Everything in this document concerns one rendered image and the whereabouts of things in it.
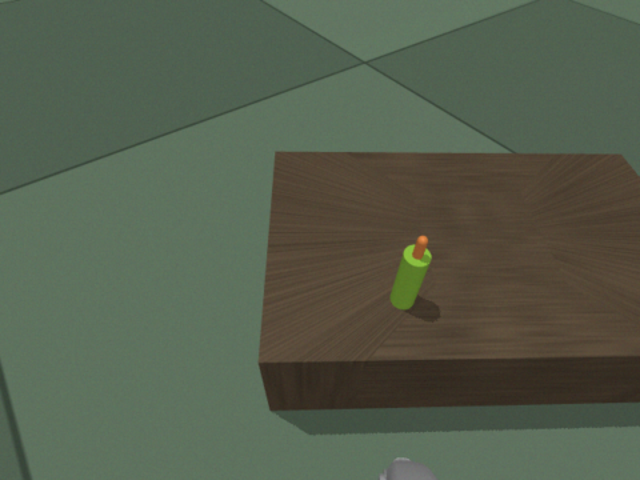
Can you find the bottle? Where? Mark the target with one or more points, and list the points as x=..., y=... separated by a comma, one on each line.
x=412, y=269

